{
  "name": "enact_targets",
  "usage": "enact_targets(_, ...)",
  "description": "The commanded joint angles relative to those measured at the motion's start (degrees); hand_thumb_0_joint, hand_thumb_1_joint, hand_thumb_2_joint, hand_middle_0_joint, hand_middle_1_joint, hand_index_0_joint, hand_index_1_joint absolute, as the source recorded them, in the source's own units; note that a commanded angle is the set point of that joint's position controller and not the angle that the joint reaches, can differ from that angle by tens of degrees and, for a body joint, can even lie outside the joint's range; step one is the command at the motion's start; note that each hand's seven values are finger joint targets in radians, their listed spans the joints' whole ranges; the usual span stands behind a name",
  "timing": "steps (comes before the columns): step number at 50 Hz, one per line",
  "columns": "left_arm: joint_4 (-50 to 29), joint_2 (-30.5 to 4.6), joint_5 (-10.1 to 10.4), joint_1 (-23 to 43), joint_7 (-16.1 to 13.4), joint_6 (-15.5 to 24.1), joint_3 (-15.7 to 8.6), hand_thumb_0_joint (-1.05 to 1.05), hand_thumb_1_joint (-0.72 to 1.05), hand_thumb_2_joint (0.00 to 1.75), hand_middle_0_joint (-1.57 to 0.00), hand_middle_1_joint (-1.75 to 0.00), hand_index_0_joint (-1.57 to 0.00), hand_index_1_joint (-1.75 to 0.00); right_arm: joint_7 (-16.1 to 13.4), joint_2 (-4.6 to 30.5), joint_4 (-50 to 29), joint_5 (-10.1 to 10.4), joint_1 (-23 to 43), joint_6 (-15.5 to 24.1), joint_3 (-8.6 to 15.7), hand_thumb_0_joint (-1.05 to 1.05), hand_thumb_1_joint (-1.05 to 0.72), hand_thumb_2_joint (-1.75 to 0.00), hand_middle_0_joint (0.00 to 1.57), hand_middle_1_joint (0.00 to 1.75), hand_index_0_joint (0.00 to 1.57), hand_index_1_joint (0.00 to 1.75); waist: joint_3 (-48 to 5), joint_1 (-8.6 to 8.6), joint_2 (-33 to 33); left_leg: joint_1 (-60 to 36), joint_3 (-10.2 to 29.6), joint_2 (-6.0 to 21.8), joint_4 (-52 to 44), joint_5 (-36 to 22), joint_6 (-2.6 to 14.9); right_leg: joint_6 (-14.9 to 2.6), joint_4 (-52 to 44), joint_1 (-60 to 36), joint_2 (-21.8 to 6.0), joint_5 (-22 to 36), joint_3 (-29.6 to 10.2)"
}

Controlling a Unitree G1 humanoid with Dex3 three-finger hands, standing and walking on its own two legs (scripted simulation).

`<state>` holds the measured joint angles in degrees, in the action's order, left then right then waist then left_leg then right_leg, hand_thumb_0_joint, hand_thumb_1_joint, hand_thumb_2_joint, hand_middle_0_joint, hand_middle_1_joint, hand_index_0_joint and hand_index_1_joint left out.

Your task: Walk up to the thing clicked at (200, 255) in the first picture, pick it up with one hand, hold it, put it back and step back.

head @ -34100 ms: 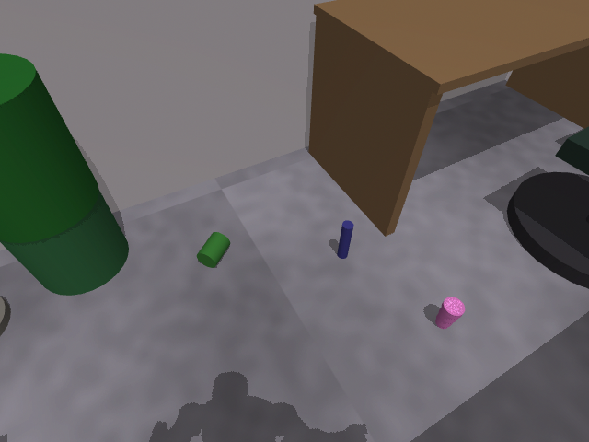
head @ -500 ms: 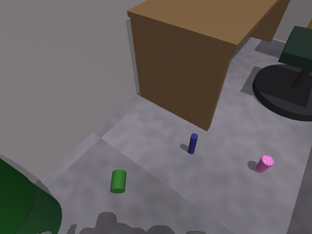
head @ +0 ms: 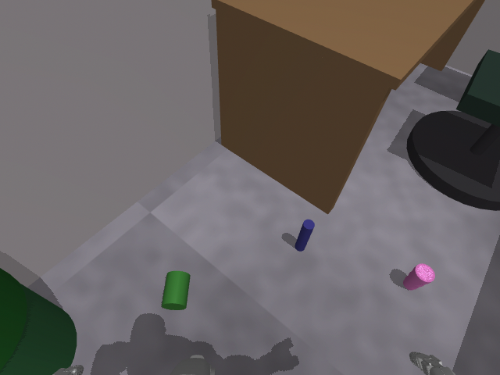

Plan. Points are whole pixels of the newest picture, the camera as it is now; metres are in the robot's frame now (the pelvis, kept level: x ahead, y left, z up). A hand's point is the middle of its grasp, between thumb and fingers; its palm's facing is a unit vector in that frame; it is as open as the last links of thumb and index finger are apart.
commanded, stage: walk up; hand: left
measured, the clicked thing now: (176, 290) +0.47 +0.26 -0.70
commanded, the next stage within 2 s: none
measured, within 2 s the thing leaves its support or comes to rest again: neither
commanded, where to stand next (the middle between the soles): +0.10 +0.01 m, yaw +2 degrees
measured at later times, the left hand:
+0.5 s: hand out of the picture +0.07 +0.27 -0.13, palm faces +0.00 -0.94 -0.34, open 7.4 cm
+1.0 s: hand out of the picture +0.05 +0.27 -0.13, palm faces +0.01 -0.94 -0.34, open 7.4 cm
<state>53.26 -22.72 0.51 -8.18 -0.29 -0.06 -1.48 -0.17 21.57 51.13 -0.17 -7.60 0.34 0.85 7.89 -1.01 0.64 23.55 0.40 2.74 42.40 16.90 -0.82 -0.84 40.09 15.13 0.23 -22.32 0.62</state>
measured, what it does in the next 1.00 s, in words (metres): stands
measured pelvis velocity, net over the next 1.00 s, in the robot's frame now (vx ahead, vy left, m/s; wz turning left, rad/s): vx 0.00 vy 0.01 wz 0.02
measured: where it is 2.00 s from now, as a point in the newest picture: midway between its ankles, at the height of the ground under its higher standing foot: outside the picture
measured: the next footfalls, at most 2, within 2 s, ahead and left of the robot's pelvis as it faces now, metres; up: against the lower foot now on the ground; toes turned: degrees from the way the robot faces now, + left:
right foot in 1.66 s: +0.18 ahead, -0.12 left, +0.00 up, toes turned +1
left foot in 2.00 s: +0.10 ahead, +0.16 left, +0.00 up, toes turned +0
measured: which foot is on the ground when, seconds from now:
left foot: down 0.00-1.00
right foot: down 0.00-1.00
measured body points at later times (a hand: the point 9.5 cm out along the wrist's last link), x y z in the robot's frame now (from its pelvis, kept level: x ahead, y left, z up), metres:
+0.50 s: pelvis -0.01 +0.01 +0.03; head +0.00 +0.01 +0.48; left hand +0.07 +0.32 -0.10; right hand +0.08 -0.29 -0.10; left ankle +0.06 +0.13 -0.71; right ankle -0.02 -0.13 -0.71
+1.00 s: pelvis +0.00 +0.01 +0.03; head +0.01 +0.01 +0.48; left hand +0.05 +0.32 -0.10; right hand +0.09 -0.28 -0.10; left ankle +0.06 +0.13 -0.71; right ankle -0.02 -0.13 -0.71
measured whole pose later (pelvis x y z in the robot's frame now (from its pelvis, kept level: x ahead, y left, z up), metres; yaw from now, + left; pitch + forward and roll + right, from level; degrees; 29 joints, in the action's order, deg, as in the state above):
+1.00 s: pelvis +0.00 +0.01 +0.03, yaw +1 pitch -2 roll -1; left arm 65.7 -20.5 -0.3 -7.1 0.5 0.4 -0.6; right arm 1.2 19.3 64.9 -0.2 -3.8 -0.2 0.6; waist 3.6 -0.2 -0.6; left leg 13.5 0.5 1.1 21.0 5.4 -0.3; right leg 1.5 19.7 5.4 -1.2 -12.2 1.4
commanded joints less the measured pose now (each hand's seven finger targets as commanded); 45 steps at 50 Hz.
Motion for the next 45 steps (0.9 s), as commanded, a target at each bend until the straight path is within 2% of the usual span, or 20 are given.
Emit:
enact_targets(1,-2.11,-16.92,-0.76,1.17,-0.70,2.36,-3.69,0.00,0.90,0.90,-0.20,-0.30,-0.20,-0.30,-0.68,11.44,-1.54,0.80,0.26,0.28,3.27,0.00,-0.90,-0.90,0.20,0.30,0.20,0.30,-11.46,1.98,1.83,-9.89,2.28,0.23,-3.65,-5.36,2.09,-9.49,-11.69,1.54,-15.85,24.81,-16.65)
enact_targets(2,-2.20,-15.36,-0.70,2.74,-0.66,2.27,-3.06,0.00,0.90,0.90,-0.20,-0.30,-0.20,-0.30,-0.48,12.08,-0.49,0.46,0.61,0.34,3.61,0.00,-0.90,-0.90,0.20,0.30,0.20,0.30,-10.35,2.63,0.66,-12.41,2.91,0.68,-6.00,-7.65,2.34,-7.63,-11.07,3.61,-13.64,22.73,-13.78)
enact_targets(3,-1.55,-14.11,-0.55,2.87,-0.67,2.21,-2.62,0.00,0.90,0.90,-0.20,-0.30,-0.20,-0.30,-0.19,12.66,-0.02,0.47,1.92,0.64,3.68,0.00,-0.90,-0.90,0.20,0.30,0.20,0.30,-10.80,2.13,-1.16,-13.64,3.98,2.04,-8.08,-13.21,3.27,-5.01,-10.54,3.01,-10.83,21.16,-9.48)
enact_targets(4,-0.58,-13.64,-0.62,2.31,-0.64,2.07,-2.43,0.00,0.90,0.90,-0.20,-0.30,-0.20,-0.30,0.11,12.86,0.19,0.55,3.46,0.85,3.68,0.00,-0.90,-0.90,0.20,0.30,0.20,0.30,-10.84,1.43,-0.17,-14.23,5.09,3.07,-8.89,-16.26,4.41,-3.26,-10.58,3.01,-8.67,18.97,-7.65)
enact_targets(5,0.05,-13.01,-0.72,2.05,-0.57,2.01,-2.27,0.00,0.90,0.90,-0.20,-0.30,-0.20,-0.30,0.34,12.66,0.59,0.49,3.59,0.90,3.48,0.00,-0.90,-0.90,0.20,0.30,0.20,0.30,-11.66,1.32,1.22,-14.23,5.76,4.02,-9.71,-16.98,5.35,-2.28,-10.90,1.18,-7.69,16.33,-6.38)
enact_targets(6,0.79,-12.61,-0.71,1.70,-0.49,2.01,-2.20,0.00,0.90,0.90,-0.20,-0.30,-0.20,-0.30,0.52,12.25,1.04,0.55,4.41,0.90,3.08,0.00,-0.90,-0.90,0.20,0.30,0.20,0.30,-11.59,0.86,1.80,-13.99,5.89,4.33,-10.49,-16.31,5.49,-2.02,-12.01,0.53,-7.63,14.61,-6.59)
enact_targets(9,1.75,-12.51,-0.65,4.03,-0.22,1.97,-1.91,0.00,0.90,0.90,-0.20,-0.30,-0.20,-0.30,0.71,11.73,2.93,0.50,5.43,0.74,2.43,0.00,-0.90,-0.90,0.20,0.30,0.20,0.30,-9.08,1.36,1.86,-14.13,5.10,3.12,-13.83,-10.97,3.90,-2.16,-16.07,1.68,-8.66,9.36,-8.18)
enact_targets(12,3.20,-11.80,-0.54,4.64,-0.02,1.87,-1.57,0.00,0.90,0.90,-0.20,-0.30,-0.20,-0.30,0.95,11.95,4.82,0.27,6.64,0.76,2.11,0.00,-0.90,-0.90,0.20,0.30,0.20,0.30,-7.63,1.15,0.76,-14.76,6.04,3.71,-18.06,-6.83,3.31,-1.79,-19.33,1.85,-8.27,4.95,-7.89)
enact_targets(14,4.36,-11.12,-0.49,4.81,0.12,1.92,-1.47,0.00,0.90,0.90,-0.20,-0.30,-0.20,-0.30,1.06,11.55,6.04,0.30,6.84,0.97,1.73,0.00,-0.90,-0.90,0.20,0.30,0.20,0.30,-8.29,0.89,0.16,-14.42,6.68,4.32,-20.17,-8.22,3.11,-1.44,-20.23,-1.25,-7.75,6.24,-6.86)
enact_targets(18,5.96,-11.06,-0.46,4.34,0.32,1.76,-1.55,0.00,0.90,0.90,-0.20,-0.30,-0.20,-0.30,1.07,11.74,7.75,0.28,7.82,1.17,1.46,0.00,-0.90,-0.90,0.20,0.30,0.20,0.30,-8.27,0.29,-0.69,-14.36,6.69,4.38,-22.85,-6.74,2.56,-1.20,-22.47,-3.68,-7.82,7.72,-6.35)
enact_targets(23,7.11,-10.81,-0.53,4.85,0.47,1.65,-1.62,0.00,0.90,0.90,-0.20,-0.30,-0.20,-0.30,1.02,11.26,9.29,0.05,7.45,1.18,1.50,0.00,-0.90,-0.90,0.20,0.30,0.20,0.30,-8.55,0.53,-1.35,-14.06,6.97,4.56,-25.28,-4.54,1.89,-1.07,-24.06,-5.60,-7.70,7.95,-5.61)
enact_targets(28,7.79,-10.34,-0.74,3.83,0.47,1.56,-1.53,0.00,0.90,0.90,-0.20,-0.30,-0.20,-0.30,0.94,11.22,10.00,-0.25,7.53,0.98,1.86,0.00,-0.90,-0.90,0.20,0.30,0.20,0.30,-7.81,0.62,-2.72,-12.29,8.03,4.99,-27.59,1.27,1.98,-0.95,-24.84,-5.68,-6.86,5.85,-4.81)
enact_targets(31,8.23,-10.13,-0.74,3.49,0.43,1.59,-1.59,0.00,0.90,0.90,-0.20,-0.30,-0.20,-0.30,0.86,11.15,10.32,-0.28,7.17,1.11,2.09,0.00,-0.90,-0.90,0.20,0.30,0.20,0.30,-9.83,0.68,-3.53,-13.23,8.00,5.28,-27.80,-0.99,1.91,-1.01,-23.85,-6.89,-6.71,8.54,-4.18)
enact_targets(36,9.06,-9.42,-0.71,2.31,0.37,1.45,-1.37,0.00,0.90,0.90,-0.20,-0.30,-0.20,-0.30,0.78,10.79,10.20,-0.21,7.47,1.02,2.06,0.00,-0.90,-0.90,0.20,0.30,0.20,0.30,-7.90,0.47,-4.83,-11.37,9.23,5.79,-29.43,1.94,1.98,-0.67,-23.48,-6.39,-6.35,7.89,-3.96)
enact_targets(40,8.76,-10.04,-1.08,3.39,0.22,1.89,-1.53,0.00,0.90,0.90,-0.20,-0.30,-0.20,-0.30,0.76,10.82,10.37,-0.11,6.22,0.96,2.23,0.00,-0.90,-0.90,0.20,0.30,0.20,0.30,-9.85,1.51,-2.28,-13.53,7.45,4.82,-26.72,-3.67,1.91,-0.84,-24.69,-6.75,-7.04,10.49,-4.44)
enact_targets(45,8.73,-9.83,-0.84,3.31,0.07,1.97,-1.45,0.00,0.90,0.90,-0.20,-0.30,-0.20,-0.30,0.68,10.45,10.53,0.16,6.35,0.93,2.10,0.00,-0.90,-0.90,0.20,0.30,0.20,0.30,-10.21,1.45,-2.02,-15.24,6.78,4.71,-25.30,-9.52,1.82,-0.62,-24.84,-6.53,-7.39,12.69,-4.40)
